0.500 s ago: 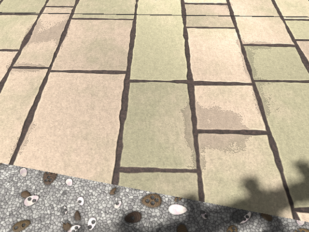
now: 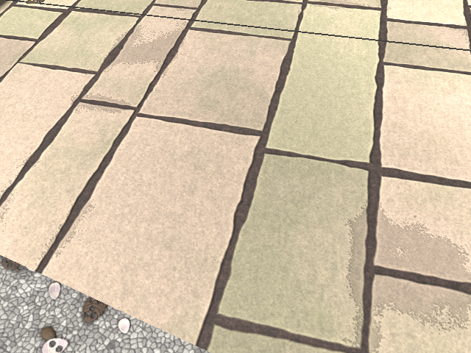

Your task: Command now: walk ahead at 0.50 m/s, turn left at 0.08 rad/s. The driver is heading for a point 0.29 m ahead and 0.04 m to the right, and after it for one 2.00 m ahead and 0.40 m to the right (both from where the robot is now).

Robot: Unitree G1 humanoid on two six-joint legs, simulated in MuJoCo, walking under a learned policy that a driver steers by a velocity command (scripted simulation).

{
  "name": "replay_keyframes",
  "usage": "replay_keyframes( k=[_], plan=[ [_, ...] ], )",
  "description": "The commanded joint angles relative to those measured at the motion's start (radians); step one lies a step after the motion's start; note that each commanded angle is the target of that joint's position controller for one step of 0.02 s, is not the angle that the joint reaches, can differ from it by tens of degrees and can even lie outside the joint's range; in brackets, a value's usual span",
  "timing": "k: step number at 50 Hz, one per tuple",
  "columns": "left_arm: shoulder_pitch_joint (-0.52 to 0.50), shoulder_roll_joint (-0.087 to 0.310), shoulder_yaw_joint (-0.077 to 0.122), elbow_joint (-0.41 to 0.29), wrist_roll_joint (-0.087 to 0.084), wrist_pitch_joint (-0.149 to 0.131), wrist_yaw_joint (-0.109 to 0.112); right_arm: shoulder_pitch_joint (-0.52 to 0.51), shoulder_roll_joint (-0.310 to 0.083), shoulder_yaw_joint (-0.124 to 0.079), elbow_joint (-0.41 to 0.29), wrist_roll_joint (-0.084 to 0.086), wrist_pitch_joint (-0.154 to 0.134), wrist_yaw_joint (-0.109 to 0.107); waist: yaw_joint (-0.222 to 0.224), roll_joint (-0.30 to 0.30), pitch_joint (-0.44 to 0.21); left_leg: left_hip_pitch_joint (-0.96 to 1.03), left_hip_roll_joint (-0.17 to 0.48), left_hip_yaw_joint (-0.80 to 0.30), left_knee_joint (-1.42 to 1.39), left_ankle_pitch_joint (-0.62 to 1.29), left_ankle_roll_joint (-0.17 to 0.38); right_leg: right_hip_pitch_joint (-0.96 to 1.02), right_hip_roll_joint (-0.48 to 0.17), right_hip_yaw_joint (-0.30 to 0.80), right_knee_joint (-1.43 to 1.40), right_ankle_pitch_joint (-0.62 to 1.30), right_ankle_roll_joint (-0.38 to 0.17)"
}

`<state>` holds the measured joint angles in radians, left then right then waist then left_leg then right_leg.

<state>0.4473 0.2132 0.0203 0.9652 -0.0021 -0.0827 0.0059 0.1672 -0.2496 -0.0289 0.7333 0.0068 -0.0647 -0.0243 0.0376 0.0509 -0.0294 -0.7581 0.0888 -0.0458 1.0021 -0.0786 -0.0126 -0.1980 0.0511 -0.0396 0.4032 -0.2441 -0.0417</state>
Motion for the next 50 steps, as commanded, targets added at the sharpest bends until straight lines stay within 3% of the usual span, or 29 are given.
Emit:
replay_keyframes(
  k=[1, 4, 6, 8, 9, 10, 11, 12, 13, 14, 15, 17, 19, 22, 26, 32, 34, 35, 36, 37, 38, 39, 40, 41, 42, 44, 46, 48, 50],
  plan=[
    [-0.067, 0.184, 0.046, -0.073, -0.023, -0.014, 0.018, -0.055, 0.011, 0.011, -0.061, 0.006, -0.009, 0.02, -0.022, -0.117, 0.032, 0.191, -0.023, 0.017, -0.283, 0.151, -0.014, -0.114, -0.242, 0.16, -0.226, 0.277, -0.164],
    [-0.009, 0.181, 0.054, -0.045, -0.038, -0.001, 0.016, -0.169, -0.026, -0.001, -0.099, 0.013, -0.012, 0.034, 0.019, -0.108, 0.07, 0.165, -0.03, 0.009, -0.397, 0.155, 0.014, 0.015, -0.274, 0.177, -0.204, 0.224, -0.144],
    [0.014, 0.187, 0.059, -0.029, -0.033, 0.012, 0.013, -0.225, -0.037, -0.007, -0.127, 0.011, -0.018, 0.046, 0.032, -0.107, 0.078, 0.16, -0.042, 0.023, -0.447, 0.073, 0.045, 0.096, -0.296, 0.19, -0.164, 0.241, -0.131],
    [0.008, 0.203, 0.065, -0.022, -0.027, 0.027, 0.01, -0.178, -0.059, -0.02, -0.123, 0.011, -0.024, 0.049, -0.005, -0.117, 0.041, 0.271, -0.07, 0.052, -0.497, -0.014, 0.078, 0.132, -0.29, 0.176, -0.076, 0.362, -0.108],
    [0.0, 0.197, 0.061, -0.023, -0.023, 0.03, 0.01, -0.063, -0.096, -0.042, -0.092, 0.008, -0.024, 0.045, -0.063, -0.107, -0.028, 0.441, -0.088, 0.067, -0.516, -0.024, 0.106, 0.11, -0.247, 0.133, 0.055, 0.495, -0.086],
    [-0.03, 0.167, 0.048, -0.048, -0.007, 0.023, 0.009, 0.145, -0.167, -0.071, -0.044, -0.003, -0.024, 0.036, -0.155, -0.06, -0.165, 0.756, 0.014, -0.045, -0.468, 0.066, 0.166, -0.057, -0.191, 0.075, 0.318, 0.452, -0.049],
    [0.051, 0.058, 0.008, -0.071, 0.005, -0.005, -0.001, 0.278, -0.28, -0.101, -0.011, 0.0, -0.016, 0.036, -0.162, 0.177, -0.324, 1.177, 0.271, -0.456, -0.517, -0.04, 0.328, -0.478, -0.045, -0.003, 0.731, 0.037, 0.028],
    [0.026, 0.115, 0.025, -0.057, -0.006, -0.032, -0.012, 0.352, -0.213, -0.088, 0.011, 0.007, -0.011, 0.039, -0.19, 0.18, -0.396, 1.217, 0.305, -0.691, -0.645, -0.169, 0.361, -0.614, -0.029, 0.141, 0.863, -0.32, 0.022],
    [-0.07, 0.187, 0.051, -0.086, -0.034, -0.041, -0.012, 0.265, -0.176, -0.072, 0.006, 0.001, -0.009, 0.035, -0.166, 0.124, -0.228, 1.098, 0.272, -0.563, -0.668, -0.196, 0.313, -0.707, -0.082, 0.135, 0.908, -0.258, 0.014],
    [-0.148, 0.184, 0.052, -0.106, -0.031, -0.039, -0.004, 0.166, -0.15, -0.062, -0.014, -0.002, -0.01, 0.032, -0.132, 0.061, -0.124, 0.929, 0.23, -0.433, -0.695, -0.121, 0.283, -0.683, -0.13, 0.102, 0.861, -0.158, 0.013],
    [-0.172, 0.168, 0.056, -0.106, -0.014, -0.03, 0.004, 0.092, -0.117, -0.054, -0.019, -0.006, -0.01, 0.036, -0.093, 0.017, -0.052, 0.776, 0.191, -0.348, -0.736, -0.04, 0.266, -0.626, -0.155, 0.095, 0.786, -0.099, 0.02],
    [-0.142, 0.124, 0.057, -0.098, -0.004, 0.001, 0.01, 0.03, -0.078, -0.048, -0.015, -0.014, -0.02, 0.046, -0.024, 0.046, -0.013, 0.599, 0.134, -0.245, -0.798, 0.026, 0.239, -0.487, -0.181, 0.103, 0.694, -0.031, 0.027],
    [-0.153, 0.098, 0.056, -0.101, 0.0, 0.013, 0.01, 0.059, -0.1, -0.057, 0.01, -0.01, -0.031, 0.044, -0.01, 0.034, -0.01, 0.563, 0.128, -0.184, -0.831, 0.108, 0.251, -0.475, -0.175, 0.096, 0.641, 0.045, 0.03],
    [-0.259, 0.089, 0.054, -0.13, 0.007, 0.01, 0.006, 0.114, -0.12, -0.065, 0.053, -0.006, -0.031, 0.028, -0.024, 0.009, 0.012, 0.576, 0.117, -0.118, -0.845, 0.175, 0.241, -0.507, -0.17, 0.098, 0.462, 0.206, 0.03],
    [-0.397, 0.078, 0.044, -0.164, -0.011, 0.01, -0.012, 0.156, -0.138, -0.069, 0.099, -0.001, -0.033, 0.013, -0.067, 0.013, 0.046, 0.601, 0.104, -0.019, -0.868, 0.108, 0.199, -0.463, -0.139, 0.08, 0.265, 0.389, 0.02],
    [-0.539, 0.09, 0.037, -0.234, -0.019, 0.011, -0.047, 0.223, -0.15, -0.078, 0.169, 0.001, -0.019, 0.009, -0.109, 0.002, 0.1, 0.823, 0.179, 0.036, -0.804, 0.164, 0.17, -0.532, -0.112, 0.072, 0.168, 0.258, -0.027],
    [-0.519, 0.102, 0.043, -0.244, -0.016, 0.009, -0.06, 0.205, -0.166, -0.083, 0.17, 0.002, -0.008, 0.003, -0.086, 0.026, 0.072, 0.856, 0.181, 0.075, -0.713, 0.411, 0.148, -0.45, -0.076, 0.014, 0.156, 0.152, -0.057],
    [-0.467, 0.123, 0.056, -0.236, -0.013, 0.009, -0.062, 0.192, -0.18, -0.086, 0.166, 0.005, -0.002, 0.0, -0.054, 0.043, 0.027, 0.854, 0.171, 0.098, -0.627, 0.61, 0.134, -0.343, -0.036, -0.029, 0.158, 0.11, -0.075],
    [-0.339, 0.155, 0.078, -0.203, -0.013, 0.009, -0.062, 0.177, -0.182, -0.084, 0.16, 0.007, 0.006, -0.006, 0.016, 0.036, -0.042, 0.823, 0.137, 0.139, -0.463, 0.744, 0.108, -0.161, 0.008, -0.057, 0.115, 0.136, -0.102],
    [-0.163, 0.226, 0.11, -0.162, -0.016, 0.012, -0.053, 0.173, -0.178, -0.078, 0.141, -0.003, 0.006, -0.014, 0.087, -0.007, -0.139, 0.633, 0.102, 0.168, -0.217, 0.626, 0.067, 0.143, -0.049, 0.067, 0.12, 0.19, -0.153],
    [-0.035, 0.339, 0.138, -0.15, -0.018, 0.016, -0.042, 0.242, -0.075, -0.036, 0.096, -0.028, -0.021, 0.006, 0.069, -0.241, -0.277, 0.171, -0.069, 0.167, 0.206, 0.059, -0.012, 0.563, -0.308, 0.572, 0.074, 0.064, -0.34],
    [-0.016, 0.282, 0.114, -0.149, -0.026, 0.019, -0.039, 0.221, -0.082, -0.033, 0.108, -0.017, -0.061, 0.022, 0.073, -0.244, -0.365, 0.017, -0.135, -0.021, 0.341, -0.47, -0.001, 0.65, -0.385, 0.843, -0.08, -0.004, -0.372],
    [-0.061, 0.228, 0.099, -0.157, -0.018, 0.019, -0.032, 0.12, -0.149, -0.054, 0.076, 0.02, -0.084, 0.032, 0.086, -0.204, -0.245, -0.075, -0.075, -0.062, 0.367, -0.406, 0.021, 0.572, -0.344, 0.696, -0.092, 0.001, -0.316],
    [-0.137, 0.203, 0.092, -0.177, -0.016, 0.016, -0.029, 0.057, -0.147, -0.051, 0.057, 0.025, -0.095, 0.028, 0.062, -0.129, -0.15, -0.061, -0.034, -0.045, 0.307, -0.318, 0.033, 0.423, -0.303, 0.569, -0.104, 0.072, -0.281],
    [-0.2, 0.176, 0.084, -0.193, -0.015, 0.015, -0.029, 0.027, -0.143, -0.057, 0.053, 0.003, -0.096, 0.017, 0.025, -0.069, -0.079, -0.01, -0.003, -0.036, 0.213, -0.265, 0.028, 0.271, -0.268, 0.482, -0.127, 0.161, -0.26],
    [-0.252, 0.148, 0.075, -0.215, -0.006, 0.011, -0.025, 0.033, -0.133, -0.068, 0.043, -0.015, -0.073, 0.005, -0.037, -0.09, -0.038, 0.114, 0.022, -0.037, 0.109, -0.222, 0.009, 0.095, -0.221, 0.414, -0.174, 0.264, -0.251],
    [-0.241, 0.167, 0.081, -0.217, -0.012, 0.009, -0.015, 0.033, -0.1, -0.066, 0.032, -0.019, -0.055, 0.002, -0.053, -0.101, -0.022, 0.141, 0.015, -0.016, 0.017, -0.19, -0.019, 0.014, -0.203, 0.367, -0.192, 0.316, -0.256],
    [-0.21, 0.197, 0.09, -0.211, -0.016, 0.009, -0.001, -0.045, -0.082, -0.059, 0.003, -0.022, -0.048, 0.001, -0.036, -0.106, 0.01, 0.144, -0.006, 0.0, -0.134, -0.079, -0.041, -0.04, -0.175, 0.324, -0.201, 0.327, -0.238],
    [-0.179, 0.203, 0.092, -0.203, -0.02, 0.015, 0.007, -0.131, -0.06, -0.05, -0.021, -0.021, -0.049, 0.007, -0.008, -0.118, 0.025, 0.204, -0.041, 0.004, -0.306, 0.068, -0.042, -0.085, -0.132, 0.288, -0.192, 0.288, -0.201]
  ],
)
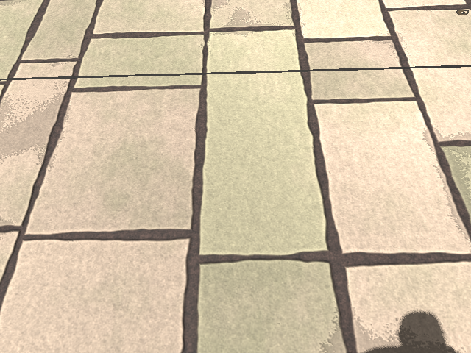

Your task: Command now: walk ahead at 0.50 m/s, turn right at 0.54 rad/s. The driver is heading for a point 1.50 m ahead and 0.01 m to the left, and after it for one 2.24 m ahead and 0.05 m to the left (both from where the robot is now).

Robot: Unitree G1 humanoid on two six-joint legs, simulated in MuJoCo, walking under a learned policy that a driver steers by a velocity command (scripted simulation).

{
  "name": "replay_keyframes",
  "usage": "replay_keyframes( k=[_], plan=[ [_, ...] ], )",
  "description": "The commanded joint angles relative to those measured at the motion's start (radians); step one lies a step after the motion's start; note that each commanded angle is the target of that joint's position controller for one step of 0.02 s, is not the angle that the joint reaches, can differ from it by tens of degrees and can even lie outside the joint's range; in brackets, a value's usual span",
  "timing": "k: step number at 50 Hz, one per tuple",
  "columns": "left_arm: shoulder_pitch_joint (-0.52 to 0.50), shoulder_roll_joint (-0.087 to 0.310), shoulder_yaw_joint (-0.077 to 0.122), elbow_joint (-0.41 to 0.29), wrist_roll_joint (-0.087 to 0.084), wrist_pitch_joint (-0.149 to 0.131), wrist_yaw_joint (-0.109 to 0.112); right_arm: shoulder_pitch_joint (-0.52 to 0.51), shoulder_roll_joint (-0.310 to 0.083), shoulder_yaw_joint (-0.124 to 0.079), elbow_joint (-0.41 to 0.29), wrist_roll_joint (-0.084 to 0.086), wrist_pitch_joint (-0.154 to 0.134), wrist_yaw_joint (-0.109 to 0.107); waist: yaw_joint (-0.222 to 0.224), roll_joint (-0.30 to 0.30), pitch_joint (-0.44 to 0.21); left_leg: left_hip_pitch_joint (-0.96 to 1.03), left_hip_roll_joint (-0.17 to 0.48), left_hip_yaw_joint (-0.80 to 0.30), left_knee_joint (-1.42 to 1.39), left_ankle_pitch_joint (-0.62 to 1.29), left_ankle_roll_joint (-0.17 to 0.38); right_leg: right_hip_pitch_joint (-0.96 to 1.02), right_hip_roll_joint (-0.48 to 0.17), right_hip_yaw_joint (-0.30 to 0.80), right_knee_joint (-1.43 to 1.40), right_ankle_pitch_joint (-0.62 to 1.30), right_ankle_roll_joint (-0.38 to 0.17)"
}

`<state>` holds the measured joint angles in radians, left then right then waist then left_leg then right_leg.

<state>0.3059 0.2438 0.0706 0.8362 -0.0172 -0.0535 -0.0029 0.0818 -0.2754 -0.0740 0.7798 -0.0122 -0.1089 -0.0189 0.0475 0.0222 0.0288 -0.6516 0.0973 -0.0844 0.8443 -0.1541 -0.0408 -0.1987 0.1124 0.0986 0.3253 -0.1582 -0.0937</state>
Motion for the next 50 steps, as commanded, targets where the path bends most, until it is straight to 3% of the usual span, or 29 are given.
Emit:
replay_keyframes(
  k=[1, 4, 7, 9, 10, 11, 12, 13, 14, 15, 16, 17, 19, 24, 27, 30, 32, 34, 35, 36, 37, 38, 39, 40, 41, 42, 44, 47, 50],
  plan=[
    [-0.017, 0.172, 0.043, -0.07, -0.007, -0.012, 0.017, -0.08, -0.028, -0.001, -0.078, 0.003, -0.007, 0.006, -0.002, -0.097, -0.033, 0.132, -0.068, 0.045, -0.216, 0.203, -0.013, -0.094, -0.184, 0.148, -0.109, 0.172, -0.137],
    [0.033, 0.172, 0.044, -0.053, -0.014, -0.005, 0.018, -0.15, -0.049, -0.002, -0.108, 0.019, -0.011, 0.019, 0.023, -0.107, -0.028, 0.181, -0.094, 0.023, -0.31, 0.257, -0.009, -0.062, -0.208, 0.211, -0.081, 0.088, -0.122],
    [0.045, 0.168, 0.046, -0.052, -0.014, 0.003, 0.027, -0.15, -0.094, -0.012, -0.121, 0.023, -0.024, 0.029, 0.006, -0.115, -0.033, 0.203, -0.092, -0.013, -0.371, 0.163, 0.015, 0.039, -0.246, 0.306, 0.01, 0.054, -0.108],
    [0.028, 0.16, 0.046, -0.064, -0.008, 0.008, 0.029, -0.057, -0.117, -0.024, -0.098, 0.022, -0.035, 0.026, -0.048, -0.129, -0.06, 0.333, -0.093, 0.006, -0.417, 0.11, 0.048, 0.045, -0.227, 0.327, 0.101, 0.098, -0.083],
    [0.021, 0.121, 0.032, -0.074, 0.001, 0.005, 0.026, 0.056, -0.145, -0.036, -0.073, 0.008, -0.039, 0.022, -0.099, -0.109, -0.14, 0.507, -0.05, -0.009, -0.411, 0.104, 0.085, 0.011, -0.181, 0.279, 0.234, 0.141, -0.056],
    [0.049, 0.064, 0.011, -0.086, 0.02, 0.002, 0.022, 0.21, -0.196, -0.047, -0.053, -0.001, -0.037, 0.017, -0.147, 0.013, -0.275, 0.765, 0.116, -0.176, -0.395, 0.066, 0.144, -0.118, -0.105, 0.177, 0.517, -0.044, -0.02],
    [0.198, 0.032, 0.0, -0.099, -0.018, -0.008, 0.02, 0.287, -0.259, -0.064, -0.008, -0.006, -0.023, 0.027, -0.081, 0.363, -0.356, 1.01, 0.303, -0.641, -0.505, -0.175, 0.308, -0.448, 0.004, 0.08, 0.798, -0.43, 0.038],
    [0.189, 0.128, 0.014, -0.065, -0.027, -0.01, 0.023, 0.258, -0.158, -0.042, -0.025, 0.016, -0.022, 0.035, -0.102, 0.223, -0.273, 0.962, 0.295, -0.691, -0.549, -0.375, 0.293, -0.556, -0.07, 0.117, 0.915, -0.406, 0.046],
    [0.078, 0.171, 0.025, -0.079, -0.018, -0.009, 0.022, 0.21, -0.103, -0.027, -0.034, 0.02, -0.019, 0.035, -0.124, 0.114, -0.149, 0.844, 0.249, -0.541, -0.56, -0.335, 0.254, -0.581, -0.096, 0.103, 0.937, -0.31, 0.049],
    [0.017, 0.16, 0.025, -0.091, -0.007, -0.008, 0.024, 0.156, -0.097, -0.019, -0.041, 0.01, -0.012, 0.037, -0.103, 0.033, -0.087, 0.728, 0.209, -0.43, -0.576, -0.21, 0.237, -0.549, -0.127, 0.069, 0.916, -0.241, 0.055],
    [-0.025, 0.147, 0.026, -0.106, 0.005, -0.012, 0.022, 0.129, -0.081, -0.014, -0.033, 0.007, -0.009, 0.038, -0.09, 0.024, -0.04, 0.647, 0.177, -0.355, -0.596, -0.096, 0.241, -0.537, -0.152, 0.059, 0.864, -0.198, 0.058],
    [-0.026, 0.13, 0.026, -0.112, 0.004, -0.014, 0.016, 0.122, -0.072, -0.007, -0.027, -0.002, -0.009, 0.037, -0.067, 0.051, -0.036, 0.596, 0.15, -0.293, -0.614, -0.021, 0.234, -0.492, -0.179, 0.046, 0.823, -0.172, 0.057],
    [-0.023, 0.096, 0.02, -0.114, 0.002, -0.012, 0.01, 0.135, -0.067, -0.005, -0.009, 0.007, -0.012, 0.039, -0.054, 0.078, -0.045, 0.566, 0.124, -0.221, -0.645, 0.071, 0.245, -0.461, -0.195, 0.005, 0.754, -0.157, 0.064],
    [-0.173, 0.057, -0.002, -0.161, 0.012, -0.016, 0.001, 0.184, -0.134, -0.02, 0.03, 0.022, -0.002, 0.027, -0.084, 0.051, -0.019, 0.549, 0.109, -0.095, -0.703, 0.187, 0.253, -0.467, -0.216, -0.045, 0.472, 0.049, 0.09],
    [-0.263, 0.054, -0.01, -0.181, 0.006, -0.022, -0.009, 0.23, -0.149, -0.02, 0.055, 0.032, 0.006, 0.025, -0.114, 0.054, -0.003, 0.536, 0.087, -0.028, -0.699, 0.198, 0.234, -0.394, -0.189, -0.076, 0.32, 0.169, 0.094],
    [-0.344, 0.065, -0.011, -0.21, -0.003, -0.024, -0.021, 0.289, -0.158, -0.019, 0.088, 0.037, 0.018, 0.025, -0.135, 0.057, 0.019, 0.586, 0.121, -0.032, -0.677, 0.192, 0.228, -0.378, -0.171, -0.085, 0.248, 0.17, 0.083],
    [-0.369, 0.081, -0.008, -0.226, -0.004, -0.028, -0.03, 0.3, -0.17, -0.022, 0.103, 0.041, 0.027, 0.023, -0.125, 0.066, 0.028, 0.639, 0.151, -0.041, -0.645, 0.23, 0.216, -0.37, -0.163, -0.086, 0.209, 0.113, 0.059],
    [-0.303, 0.112, 0.006, -0.213, 0.0, -0.032, -0.032, 0.282, -0.19, -0.026, 0.109, 0.043, 0.038, 0.018, -0.068, 0.075, -0.01, 0.66, 0.152, -0.021, -0.553, 0.404, 0.193, -0.241, -0.132, -0.113, 0.158, 0.073, 0.026],
    [-0.188, 0.145, 0.025, -0.175, 0.006, -0.031, -0.027, 0.275, -0.183, -0.022, 0.108, 0.045, 0.042, 0.015, -0.009, 0.062, -0.08, 0.634, 0.113, 0.02, -0.422, 0.543, 0.17, -0.066, -0.107, -0.136, 0.129, 0.085, 0.0],
    [-0.013, 0.201, 0.049, -0.13, 0.012, -0.03, -0.017, 0.263, -0.155, -0.009, 0.093, 0.033, 0.041, 0.012, 0.065, 0.029, -0.198, 0.501, 0.065, 0.061, -0.203, 0.484, 0.134, 0.204, -0.176, -0.065, 0.161, 0.112, -0.045],
    [0.114, 0.299, 0.071, -0.112, 0.029, -0.022, -0.008, 0.329, -0.064, 0.022, 0.06, 0.015, 0.025, 0.014, 0.07, -0.179, -0.345, 0.119, -0.069, 0.133, 0.181, 0.087, 0.062, 0.584, -0.43, 0.322, 0.145, 0.037, -0.173],
    [0.139, 0.257, 0.057, -0.099, 0.011, -0.016, -0.013, 0.347, -0.067, 0.026, 0.072, 0.022, 0.005, 0.019, 0.068, -0.287, -0.419, -0.043, -0.122, 0.021, 0.364, -0.421, 0.055, 0.627, -0.516, 0.615, 0.011, -0.086, -0.246],
    [0.073, 0.201, 0.036, -0.105, 0.006, -0.016, -0.015, 0.28, -0.149, 0.002, 0.055, 0.047, -0.006, 0.026, 0.062, -0.204, -0.271, -0.137, -0.06, -0.009, 0.439, -0.382, 0.065, 0.513, -0.479, 0.512, -0.014, -0.155, -0.207],
    [0.006, 0.169, 0.025, -0.116, 0.008, -0.017, -0.015, 0.213, -0.152, 0.001, 0.04, 0.052, -0.01, 0.028, 0.04, -0.155, -0.168, -0.136, -0.014, 0.017, 0.414, -0.291, 0.074, 0.373, -0.431, 0.375, -0.036, -0.127, -0.171],
    [-0.055, 0.146, 0.017, -0.119, 0.015, -0.02, -0.02, 0.181, -0.138, 0.0, 0.036, 0.04, -0.008, 0.024, 0.009, -0.101, -0.095, -0.102, 0.015, 0.031, 0.354, -0.22, 0.07, 0.236, -0.389, 0.29, -0.076, -0.069, -0.153],
    [-0.096, 0.116, 0.009, -0.123, 0.023, -0.027, -0.022, 0.189, -0.131, -0.005, 0.044, 0.031, 0.004, 0.021, -0.026, -0.11, -0.066, -0.045, 0.044, 0.02, 0.304, -0.168, 0.066, 0.146, -0.361, 0.222, -0.111, -0.003, -0.136],
    [-0.118, 0.111, 0.011, -0.11, 0.025, -0.043, -0.025, 0.228, -0.085, 0.001, 0.061, 0.034, 0.033, 0.021, -0.062, -0.121, -0.052, 0.027, 0.056, 0.016, 0.274, -0.111, 0.055, 0.05, -0.345, 0.137, -0.169, 0.065, -0.136],
    [-0.089, 0.136, 0.021, -0.072, 0.034, -0.061, -0.015, 0.169, -0.076, -0.001, 0.04, 0.035, 0.052, 0.015, -0.06, -0.084, -0.014, -0.035, 0.049, -0.019, 0.182, 0.017, 0.039, 0.036, -0.343, 0.028, -0.21, 0.155, -0.134],
    [-0.07, 0.146, 0.021, -0.049, 0.033, -0.062, -0.003, 0.105, -0.069, 0.0, 0.021, 0.032, 0.046, 0.025, -0.042, -0.074, 0.001, -0.042, 0.021, -0.024, 0.019, 0.195, 0.041, 0.059, -0.321, -0.081, -0.218, 0.216, -0.1]
  ],
)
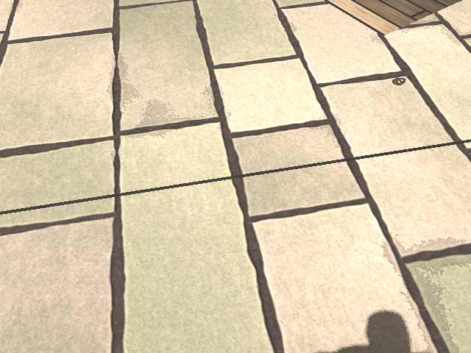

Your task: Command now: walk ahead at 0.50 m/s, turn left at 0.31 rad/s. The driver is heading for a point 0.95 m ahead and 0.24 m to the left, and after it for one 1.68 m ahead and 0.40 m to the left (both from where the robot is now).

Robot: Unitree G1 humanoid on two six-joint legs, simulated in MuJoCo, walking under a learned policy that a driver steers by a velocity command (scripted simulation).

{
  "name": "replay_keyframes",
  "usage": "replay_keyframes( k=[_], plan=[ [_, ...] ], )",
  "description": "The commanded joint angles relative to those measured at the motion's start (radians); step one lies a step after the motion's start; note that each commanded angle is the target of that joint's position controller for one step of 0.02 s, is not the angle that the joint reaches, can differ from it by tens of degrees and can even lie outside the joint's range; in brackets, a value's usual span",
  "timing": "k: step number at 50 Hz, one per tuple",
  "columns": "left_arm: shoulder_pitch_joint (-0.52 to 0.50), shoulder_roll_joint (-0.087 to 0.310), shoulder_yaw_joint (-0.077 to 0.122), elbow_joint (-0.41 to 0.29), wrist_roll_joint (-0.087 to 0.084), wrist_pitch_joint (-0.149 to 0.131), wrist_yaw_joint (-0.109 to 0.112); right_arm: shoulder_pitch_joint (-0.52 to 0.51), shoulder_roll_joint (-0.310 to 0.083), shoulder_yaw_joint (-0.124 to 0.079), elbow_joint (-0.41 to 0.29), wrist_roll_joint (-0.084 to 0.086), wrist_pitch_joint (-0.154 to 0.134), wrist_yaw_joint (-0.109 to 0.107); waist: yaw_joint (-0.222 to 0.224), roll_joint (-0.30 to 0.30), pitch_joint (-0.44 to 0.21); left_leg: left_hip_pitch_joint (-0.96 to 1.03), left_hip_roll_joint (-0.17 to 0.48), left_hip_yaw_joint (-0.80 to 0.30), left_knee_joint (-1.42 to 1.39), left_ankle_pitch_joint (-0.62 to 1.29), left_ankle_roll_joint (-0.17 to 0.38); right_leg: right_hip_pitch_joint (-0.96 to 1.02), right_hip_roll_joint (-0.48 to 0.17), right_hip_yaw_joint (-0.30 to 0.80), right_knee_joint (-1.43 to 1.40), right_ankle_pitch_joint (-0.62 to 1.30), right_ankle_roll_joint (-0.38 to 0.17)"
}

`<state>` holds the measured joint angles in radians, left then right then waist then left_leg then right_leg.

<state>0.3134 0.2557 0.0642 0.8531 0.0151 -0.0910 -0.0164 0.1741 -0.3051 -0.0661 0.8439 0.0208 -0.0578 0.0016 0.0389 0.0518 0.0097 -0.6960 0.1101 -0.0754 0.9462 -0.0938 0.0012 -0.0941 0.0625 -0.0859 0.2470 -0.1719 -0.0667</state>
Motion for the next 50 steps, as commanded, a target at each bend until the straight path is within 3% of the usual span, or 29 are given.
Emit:
replay_keyframes(
  k=[1, 6, 9, 11, 12, 13, 14, 15, 16, 17, 18, 19, 20, 23, 25, 28, 31, 33, 35, 36, 37, 38, 39, 40, 41, 42, 43, 45, 50],
  plan=[
    [-0.075, 0.139, 0.027, -0.06, -0.001, -0.024, 0.013, -0.017, -0.035, -0.006, -0.053, -0.002, -0.007, 0.01, -0.024, -0.103, 0.028, 0.02, 0.0, -0.015, -0.141, 0.182, 0.002, -0.046, -0.263, 0.071, -0.145, 0.233, -0.115],
    [0.014, 0.163, 0.032, -0.006, -0.014, -0.006, 0.024, -0.172, -0.009, 0.014, -0.126, -0.001, -0.008, 0.038, 0.04, -0.076, 0.079, -0.02, -0.018, 0.043, -0.306, 0.204, 0.029, 0.108, -0.305, -0.002, -0.126, 0.274, -0.096],
    [0.034, 0.178, 0.037, 0.011, -0.023, 0.021, 0.029, -0.217, -0.017, 0.013, -0.174, 0.0, -0.007, 0.06, 0.039, -0.087, 0.08, -0.042, -0.043, 0.094, -0.345, 0.065, 0.059, 0.226, -0.34, -0.029, -0.037, 0.448, -0.078],
    [0.013, 0.208, 0.045, 0.002, -0.025, 0.038, 0.041, -0.171, -0.046, -0.001, -0.186, -0.001, -0.004, 0.068, -0.004, -0.131, 0.021, 0.079, -0.104, 0.162, -0.343, -0.045, 0.092, 0.25, -0.339, -0.063, 0.095, 0.797, -0.053],
    [0.005, 0.22, 0.048, -0.003, -0.024, 0.048, 0.048, -0.087, -0.075, -0.018, -0.174, -0.001, 0.0, 0.068, -0.054, -0.149, -0.036, 0.198, -0.144, 0.189, -0.341, -0.084, 0.115, 0.239, -0.33, -0.081, 0.225, 0.948, -0.039],
    [-0.009, 0.219, 0.045, -0.011, -0.025, 0.054, 0.055, 0.068, -0.125, -0.048, -0.138, 0.002, 0.001, 0.06, -0.138, -0.132, -0.116, 0.424, -0.18, 0.185, -0.403, -0.03, 0.151, 0.156, -0.296, -0.107, 0.427, 0.945, -0.008],
    [0.001, 0.197, 0.033, -0.036, -0.011, 0.045, 0.06, 0.234, -0.216, -0.081, -0.108, 0.001, 0.01, 0.038, -0.2, -0.022, -0.225, 0.752, -0.042, -0.049, -0.422, 0.003, 0.219, -0.1, -0.25, -0.111, 0.737, 0.633, 0.032],
    [0.097, 0.044, -0.015, -0.077, 0.014, 0.01, 0.034, 0.216, -0.285, -0.088, -0.114, 0.009, 0.006, 0.034, -0.084, 0.202, -0.315, 1.081, 0.2, -0.613, -0.512, -0.139, 0.411, -0.557, -0.022, -0.007, 1.064, -0.357, 0.092],
    [-0.009, 0.133, 0.001, -0.084, -0.022, -0.033, 0.015, 0.255, -0.203, -0.065, -0.127, 0.002, 0.002, 0.031, -0.162, 0.097, -0.385, 1.132, 0.22, -0.718, -0.611, -0.194, 0.411, -0.667, -0.036, 0.187, 1.153, -0.406, 0.072],
    [-0.1, 0.166, 0.01, -0.118, -0.055, -0.054, 0.007, 0.216, -0.162, -0.054, -0.127, -0.005, -0.004, 0.027, -0.168, 0.059, -0.246, 1.035, 0.186, -0.561, -0.627, -0.121, 0.363, -0.736, -0.085, 0.188, 1.128, -0.316, 0.052],
    [-0.123, 0.153, 0.006, -0.124, -0.046, -0.064, 0.011, 0.153, -0.142, -0.049, -0.139, -0.003, -0.008, 0.025, -0.126, -0.031, -0.16, 0.884, 0.141, -0.446, -0.634, -0.032, 0.329, -0.704, -0.128, 0.179, 1.038, -0.234, 0.045],
    [-0.13, 0.157, 0.013, -0.119, -0.022, -0.062, 0.019, 0.089, -0.116, -0.041, -0.156, -0.007, -0.009, 0.023, -0.086, -0.059, -0.098, 0.742, 0.109, -0.368, -0.653, 0.07, 0.311, -0.643, -0.153, 0.17, 0.953, -0.193, 0.055],
    [-0.113, 0.162, 0.02, -0.118, -0.012, -0.05, 0.02, 0.053, -0.093, -0.032, -0.175, -0.018, -0.009, 0.02, -0.049, -0.045, -0.079, 0.647, 0.084, -0.325, -0.679, 0.137, 0.308, -0.573, -0.17, 0.176, 0.917, -0.169, 0.064],
    [-0.099, 0.127, 0.018, -0.132, -0.001, -0.016, 0.023, 0.044, -0.111, -0.037, -0.186, -0.012, -0.012, 0.009, -0.016, -0.022, -0.047, 0.501, 0.052, -0.251, -0.725, 0.22, 0.314, -0.518, -0.169, 0.15, 0.783, -0.122, 0.112],
    [-0.174, 0.105, 0.009, -0.16, 0.003, -0.01, 0.026, 0.068, -0.14, -0.046, -0.18, -0.008, -0.01, -0.004, -0.035, -0.013, -0.019, 0.442, 0.015, -0.196, -0.733, 0.217, 0.289, -0.51, -0.15, 0.133, 0.636, 0.007, 0.136],
    [-0.287, 0.079, -0.004, -0.19, -0.003, -0.017, 0.016, 0.112, -0.146, -0.05, -0.169, -0.001, 0.001, -0.015, -0.084, 0.015, -0.012, 0.395, -0.041, -0.153, -0.709, 0.118, 0.231, -0.418, -0.096, 0.122, 0.398, 0.226, 0.139],
    [-0.347, 0.101, 0.0, -0.215, -0.021, -0.024, 0.004, 0.166, -0.142, -0.049, -0.149, 0.006, 0.008, -0.017, -0.109, 0.035, -0.014, 0.447, -0.011, -0.212, -0.674, 0.024, 0.212, -0.383, -0.073, 0.141, 0.299, 0.274, 0.13],
    [-0.343, 0.126, 0.008, -0.216, -0.02, -0.033, -0.006, 0.188, -0.123, -0.044, -0.138, 0.003, 0.01, -0.019, -0.106, 0.046, -0.018, 0.53, 0.027, -0.261, -0.618, 0.001, 0.201, -0.383, -0.082, 0.158, 0.259, 0.236, 0.105],
    [-0.303, 0.143, 0.015, -0.21, -0.018, -0.042, -0.011, 0.186, -0.124, -0.045, -0.133, -0.004, 0.013, -0.02, -0.079, 0.072, -0.016, 0.579, 0.052, -0.292, -0.561, 0.056, 0.185, -0.34, -0.082, 0.143, 0.237, 0.154, 0.068],
    [-0.235, 0.156, 0.025, -0.191, -0.013, -0.046, -0.007, 0.178, -0.112, -0.04, -0.135, -0.007, 0.015, -0.018, -0.041, 0.074, -0.04, 0.583, 0.025, -0.282, -0.497, 0.146, 0.168, -0.247, -0.067, 0.119, 0.202, 0.136, 0.041],
    [-0.127, 0.19, 0.039, -0.172, 0.0, -0.051, -0.002, 0.174, -0.076, -0.026, -0.144, -0.012, 0.013, -0.014, 0.011, 0.049, -0.13, 0.546, -0.026, -0.237, -0.337, 0.192, 0.138, -0.066, -0.123, 0.162, 0.218, 0.143, -0.006],
    [0.014, 0.264, 0.057, -0.158, 0.011, -0.052, 0.001, 0.251, -0.025, -0.006, -0.158, -0.026, 0.006, -0.014, 0.028, -0.115, -0.284, 0.348, -0.12, -0.154, -0.036, -0.043, 0.088, 0.247, -0.309, 0.391, 0.256, 0.148, -0.106],
    [0.108, 0.297, 0.073, -0.099, -0.006, -0.035, -0.011, 0.36, -0.003, 0.005, -0.155, 0.009, -0.005, -0.013, 0.005, -0.412, -0.354, 0.043, -0.216, -0.073, 0.243, -0.486, 0.03, 0.447, -0.459, 0.83, 0.097, -0.161, -0.24],
    [0.089, 0.205, 0.049, -0.113, -0.031, -0.032, -0.014, 0.281, -0.102, -0.013, -0.145, 0.018, -0.007, -0.014, 0.041, -0.258, -0.24, -0.072, -0.158, -0.125, 0.339, -0.461, 0.031, 0.382, -0.442, 0.857, 0.039, -0.395, -0.207],
    [0.025, 0.163, 0.034, -0.123, -0.027, -0.025, -0.01, 0.154, -0.133, -0.022, -0.172, 0.013, -0.007, -0.014, 0.053, -0.162, -0.115, -0.102, -0.12, -0.095, 0.344, -0.368, 0.034, 0.255, -0.405, 0.713, 0.028, -0.36, -0.165],
    [-0.027, 0.148, 0.024, -0.132, -0.014, -0.019, -0.009, 0.092, -0.121, -0.019, -0.188, -0.003, -0.007, -0.014, 0.034, -0.106, -0.049, -0.076, -0.084, -0.058, 0.309, -0.303, 0.032, 0.134, -0.364, 0.602, 0.012, -0.236, -0.153],
    [-0.059, 0.131, 0.017, -0.13, -0.007, -0.016, -0.008, 0.071, -0.104, -0.02, -0.197, -0.014, -0.011, -0.011, 0.009, -0.106, -0.013, -0.048, -0.05, -0.046, 0.246, -0.254, 0.03, 0.053, -0.329, 0.532, -0.009, -0.141, -0.153],
    [-0.071, 0.109, 0.008, -0.123, -0.004, -0.019, -0.006, 0.099, -0.068, -0.016, -0.19, -0.01, -0.011, -0.005, -0.025, -0.153, -0.019, 0.033, -0.019, -0.024, 0.168, -0.214, 0.026, -0.015, -0.279, 0.434, -0.044, -0.016, -0.144],
    [-0.027, 0.168, 0.023, -0.086, -0.023, -0.016, 0.005, -0.009, -0.015, 0.006, -0.222, -0.018, -0.013, -0.001, -0.005, -0.124, -0.003, 0.024, -0.002, 0.022, -0.099, -0.054, -0.006, -0.032, -0.27, 0.292, -0.099, 0.169, -0.162]
  ],
)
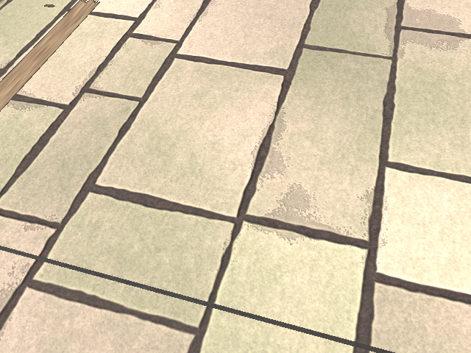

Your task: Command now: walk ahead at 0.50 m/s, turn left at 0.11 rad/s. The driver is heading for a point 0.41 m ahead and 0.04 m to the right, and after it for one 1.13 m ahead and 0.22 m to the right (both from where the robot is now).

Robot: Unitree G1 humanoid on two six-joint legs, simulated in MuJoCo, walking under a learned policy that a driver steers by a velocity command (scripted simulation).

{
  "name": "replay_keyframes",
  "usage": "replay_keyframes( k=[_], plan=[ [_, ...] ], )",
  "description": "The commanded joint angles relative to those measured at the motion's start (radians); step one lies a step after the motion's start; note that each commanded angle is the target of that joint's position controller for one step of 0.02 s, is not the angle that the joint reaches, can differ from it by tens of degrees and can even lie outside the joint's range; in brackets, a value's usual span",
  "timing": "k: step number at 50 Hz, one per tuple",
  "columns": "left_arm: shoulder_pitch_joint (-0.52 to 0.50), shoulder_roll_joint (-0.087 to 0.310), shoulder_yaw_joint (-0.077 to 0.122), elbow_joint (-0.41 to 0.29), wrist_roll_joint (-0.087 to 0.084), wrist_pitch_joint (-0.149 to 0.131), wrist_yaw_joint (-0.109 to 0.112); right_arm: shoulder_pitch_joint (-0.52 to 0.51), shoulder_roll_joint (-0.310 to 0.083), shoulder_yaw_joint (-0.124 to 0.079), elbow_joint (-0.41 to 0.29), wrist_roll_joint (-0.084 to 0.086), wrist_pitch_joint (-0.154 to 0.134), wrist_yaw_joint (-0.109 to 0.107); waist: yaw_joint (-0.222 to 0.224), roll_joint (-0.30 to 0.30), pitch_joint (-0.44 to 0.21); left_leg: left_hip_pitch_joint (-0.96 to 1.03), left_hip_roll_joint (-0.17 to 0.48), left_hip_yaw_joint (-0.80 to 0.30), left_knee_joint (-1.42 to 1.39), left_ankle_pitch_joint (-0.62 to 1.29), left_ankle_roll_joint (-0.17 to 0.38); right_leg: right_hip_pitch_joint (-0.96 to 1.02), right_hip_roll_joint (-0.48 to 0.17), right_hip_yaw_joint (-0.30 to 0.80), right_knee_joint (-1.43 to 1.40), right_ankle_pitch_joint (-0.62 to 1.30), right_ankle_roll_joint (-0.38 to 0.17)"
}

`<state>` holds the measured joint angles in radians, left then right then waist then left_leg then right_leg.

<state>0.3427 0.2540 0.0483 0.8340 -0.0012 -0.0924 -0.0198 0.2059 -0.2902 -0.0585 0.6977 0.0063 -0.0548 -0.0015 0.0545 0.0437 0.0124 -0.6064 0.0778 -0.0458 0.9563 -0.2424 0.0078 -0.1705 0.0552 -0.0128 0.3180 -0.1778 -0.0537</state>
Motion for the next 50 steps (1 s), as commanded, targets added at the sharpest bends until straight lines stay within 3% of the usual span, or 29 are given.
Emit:
replay_keyframes(
  k=[1, 4, 8, 10, 11, 12, 13, 14, 15, 16, 17, 18, 19, 21, 23, 28, 31, 34, 35, 36, 37, 38, 39, 40, 41, 42, 45, 50],
  plan=[
    [-0.047, 0.175, 0.04, -0.061, -0.009, -0.011, 0.01, -0.069, -0.024, 0.001, -0.081, -0.002, -0.018, 0.005, -0.011, -0.116, -0.001, -0.05, 0.025, 0.0, -0.172, 0.149, -0.015, 0.042, -0.252, 0.19, -0.174, 0.188, -0.166],
    [0.002, 0.187, 0.04, -0.034, -0.018, -0.002, 0.011, -0.157, -0.021, 0.006, -0.098, 0.006, -0.025, 0.016, 0.022, -0.115, 0.016, 0.013, -0.003, 0.026, -0.318, 0.268, -0.02, 0.043, -0.237, 0.132, -0.165, 0.206, -0.146],
    [0.058, 0.198, 0.041, 0.002, -0.024, 0.017, 0.013, -0.244, -0.036, 0.003, -0.133, 0.015, -0.033, 0.034, 0.037, -0.121, 0.043, 0.019, -0.025, 0.031, -0.409, 0.238, 0.008, 0.134, -0.286, 0.147, -0.123, 0.226, -0.13],
    [0.054, 0.215, 0.047, 0.012, -0.026, 0.029, 0.018, -0.226, -0.057, -0.005, -0.135, 0.013, -0.037, 0.04, 0.008, -0.132, 0.032, 0.072, -0.04, 0.039, -0.447, 0.176, 0.035, 0.18, -0.306, 0.15, -0.072, 0.314, -0.112],
    [0.036, 0.225, 0.049, 0.011, -0.027, 0.034, 0.021, -0.165, -0.076, -0.015, -0.119, 0.009, -0.038, 0.039, -0.036, -0.134, -0.003, 0.172, -0.063, 0.062, -0.478, 0.168, 0.055, 0.18, -0.292, 0.127, 0.001, 0.451, -0.096],
    [0.037, 0.21, 0.042, 0.01, -0.028, 0.036, 0.022, -0.042, -0.114, -0.037, -0.082, 0.002, -0.038, 0.032, -0.096, -0.115, -0.081, 0.372, -0.08, 0.073, -0.501, 0.181, 0.082, 0.135, -0.247, 0.098, 0.148, 0.561, -0.073],
    [0.02, 0.167, 0.023, -0.013, -0.01, 0.033, 0.023, 0.139, -0.176, -0.059, -0.049, -0.011, -0.037, 0.02, -0.178, -0.061, -0.219, 0.668, 0.049, -0.054, -0.457, 0.213, 0.139, -0.037, -0.197, 0.065, 0.402, 0.412, -0.036],
    [0.126, 0.053, -0.014, -0.039, -0.002, 0.014, 0.02, 0.226, -0.274, -0.08, -0.034, -0.022, -0.028, 0.014, -0.151, 0.193, -0.362, 1.026, 0.313, -0.476, -0.505, 0.098, 0.282, -0.432, -0.038, 0.006, 0.786, -0.143, 0.036],
    [0.105, 0.121, 0.001, -0.02, -0.023, -0.002, 0.016, 0.251, -0.189, -0.06, -0.025, -0.011, -0.023, 0.015, -0.18, 0.186, -0.4, 1.012, 0.344, -0.65, -0.61, -0.047, 0.308, -0.553, -0.038, 0.133, 0.934, -0.397, 0.037],
    [0.022, 0.187, 0.023, -0.045, -0.046, -0.008, 0.013, 0.188, -0.147, -0.043, -0.024, -0.007, -0.024, 0.013, -0.174, 0.118, -0.229, 0.881, 0.309, -0.503, -0.635, -0.063, 0.261, -0.621, -0.086, 0.141, 0.975, -0.332, 0.03],
    [-0.034, 0.181, 0.024, -0.055, -0.043, -0.005, 0.016, 0.113, -0.117, -0.032, -0.031, -0.012, -0.025, 0.012, -0.142, 0.07, -0.139, 0.738, 0.268, -0.366, -0.654, 0.082, 0.231, -0.591, -0.124, 0.114, 0.941, -0.254, 0.036],
    [-0.053, 0.168, 0.027, -0.054, -0.028, 0.005, 0.021, 0.048, -0.084, -0.021, -0.029, -0.018, -0.03, 0.017, -0.105, 0.044, -0.072, 0.613, 0.229, -0.258, -0.676, 0.267, 0.215, -0.545, -0.143, 0.106, 0.889, -0.212, 0.049],
    [-0.026, 0.155, 0.033, -0.042, -0.021, 0.023, 0.026, 0.004, -0.061, -0.015, -0.029, -0.024, -0.04, 0.021, -0.065, 0.059, -0.052, 0.529, 0.198, -0.163, -0.692, 0.427, 0.198, -0.471, -0.162, 0.113, 0.851, -0.186, 0.06],
    [0.021, 0.111, 0.03, -0.029, -0.021, 0.055, 0.031, -0.039, -0.063, -0.02, -0.016, -0.028, -0.054, 0.022, -0.022, 0.057, -0.049, 0.433, 0.182, -0.052, -0.711, 0.636, 0.199, -0.385, -0.151, 0.096, 0.821, -0.154, 0.083],
    [-0.009, 0.095, 0.031, -0.057, -0.014, 0.072, 0.034, -0.062, -0.092, -0.03, -0.002, -0.029, -0.055, 0.009, -0.008, 0.053, -0.032, 0.403, 0.184, 0.029, -0.729, 0.713, 0.204, -0.404, -0.148, 0.086, 0.75, -0.081, 0.101],
    [-0.143, 0.069, 0.021, -0.126, -0.007, 0.072, 0.001, -0.048, -0.126, -0.039, 0.028, -0.019, -0.021, -0.028, -0.055, 0.037, -0.044, 0.444, 0.156, 0.17, -0.725, 0.653, 0.18, -0.343, -0.138, 0.026, 0.45, 0.179, 0.087],
    [-0.196, 0.091, 0.031, -0.17, -0.004, 0.079, -0.021, -0.03, -0.15, -0.048, 0.048, -0.003, 0.002, -0.033, -0.071, 0.027, -0.045, 0.529, 0.191, 0.174, -0.672, 0.623, 0.172, -0.351, -0.13, 0.012, 0.365, 0.139, 0.063],
    [-0.194, 0.118, 0.047, -0.202, -0.002, 0.087, -0.034, -0.044, -0.168, -0.058, 0.052, 0.019, 0.026, -0.038, -0.055, 0.039, -0.042, 0.572, 0.215, 0.171, -0.549, 0.654, 0.146, -0.329, -0.103, -0.021, 0.31, 0.01, 0.021],
    [-0.152, 0.128, 0.055, -0.198, -0.002, 0.086, -0.034, -0.056, -0.167, -0.059, 0.049, 0.026, 0.033, -0.042, -0.03, 0.031, -0.058, 0.567, 0.195, 0.189, -0.458, 0.698, 0.123, -0.264, -0.073, -0.045, 0.247, 0.025, -0.001],
    [-0.07, 0.164, 0.074, -0.18, 0.001, 0.081, -0.025, -0.034, -0.149, -0.055, 0.054, 0.024, 0.037, -0.043, 0.004, -0.013, -0.104, 0.533, 0.138, 0.22, -0.302, 0.682, 0.08, -0.127, -0.034, -0.05, 0.156, 0.153, -0.035],
    [0.003, 0.274, 0.106, -0.183, 0.005, 0.08, 0.0, 0.008, -0.126, -0.045, 0.042, -0.008, 0.031, -0.039, 0.019, -0.186, -0.181, 0.352, 0.051, 0.248, -0.036, 0.39, -0.003, 0.095, -0.18, 0.173, 0.14, 0.642, -0.111],
    [-0.016, 0.343, 0.108, -0.21, 0.018, 0.083, 0.014, 0.058, -0.056, -0.018, 0.012, -0.054, 0.024, -0.025, -0.049, -0.357, -0.267, 0.026, -0.132, 0.175, 0.293, -0.469, -0.079, 0.326, -0.413, 0.54, 0.177, 0.989, -0.331],
    [-0.016, 0.278, 0.091, -0.228, 0.017, 0.081, 0.006, 0.032, -0.102, -0.023, 0.022, -0.025, 0.021, -0.01, 0.006, -0.23, -0.402, -0.01, -0.121, -0.037, 0.388, -0.466, -0.068, 0.337, -0.427, 0.593, 0.115, 0.773, -0.377],
    [-0.084, 0.243, 0.083, -0.243, 0.008, 0.076, 0.003, -0.031, -0.126, -0.03, 0.008, 0.007, 0.025, -0.007, -0.002, -0.163, -0.302, -0.06, -0.087, -0.046, 0.382, -0.388, -0.053, 0.254, -0.382, 0.5, 0.087, 0.608, -0.327],
    [-0.135, 0.208, 0.075, -0.244, -0.011, 0.079, 0.008, -0.056, -0.119, -0.031, 0.012, 0.002, 0.032, -0.017, -0.024, -0.09, -0.215, -0.074, -0.056, -0.042, 0.312, -0.313, -0.05, 0.16, -0.326, 0.429, 0.065, 0.447, -0.26],
    [-0.173, 0.184, 0.066, -0.251, -0.018, 0.088, 0.016, -0.075, -0.124, -0.035, 0.014, -0.012, 0.043, -0.029, -0.04, -0.074, -0.16, -0.052, -0.039, -0.04, 0.24, -0.26, -0.055, 0.064, -0.292, 0.394, 0.04, 0.341, -0.223],
    [-0.206, 0.198, 0.071, -0.27, 0.007, 0.103, 0.034, -0.046, -0.096, -0.032, 0.016, -0.013, 0.056, -0.035, -0.078, -0.145, -0.142, 0.077, -0.072, -0.017, 0.083, -0.182, -0.072, -0.08, -0.224, 0.344, 0.007, 0.289, -0.198],
    [-0.198, 0.219, 0.084, -0.278, -0.002, 0.116, 0.055, -0.071, -0.078, -0.022, 0.013, -0.009, 0.055, -0.033, -0.054, -0.174, -0.165, 0.16, -0.095, -0.035, -0.121, -0.097, -0.089, -0.112, -0.197, 0.382, 0.008, 0.099, -0.175]
  ],
)
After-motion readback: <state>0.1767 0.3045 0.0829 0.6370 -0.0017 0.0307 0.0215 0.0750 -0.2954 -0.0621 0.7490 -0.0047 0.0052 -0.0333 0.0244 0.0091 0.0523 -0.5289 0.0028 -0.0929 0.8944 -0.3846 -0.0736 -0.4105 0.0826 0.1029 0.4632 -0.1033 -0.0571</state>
